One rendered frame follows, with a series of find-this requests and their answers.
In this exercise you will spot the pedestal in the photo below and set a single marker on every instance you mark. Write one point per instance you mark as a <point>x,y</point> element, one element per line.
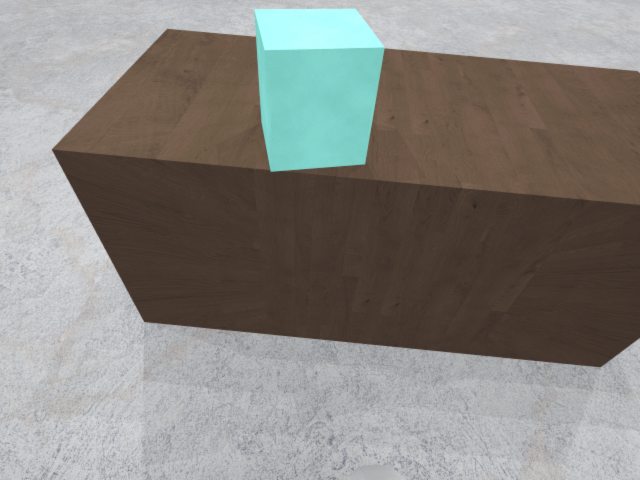
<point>497,213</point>

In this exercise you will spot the carton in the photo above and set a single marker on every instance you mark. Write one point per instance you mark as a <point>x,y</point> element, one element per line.
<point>319,72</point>

